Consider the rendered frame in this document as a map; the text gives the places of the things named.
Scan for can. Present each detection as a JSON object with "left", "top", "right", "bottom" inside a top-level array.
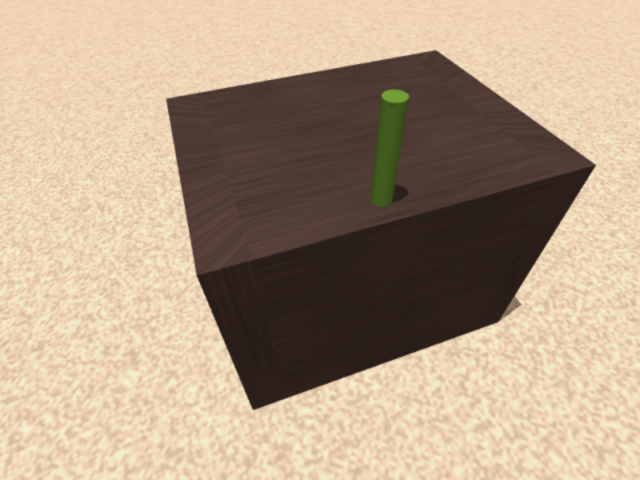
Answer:
[{"left": 371, "top": 89, "right": 409, "bottom": 207}]

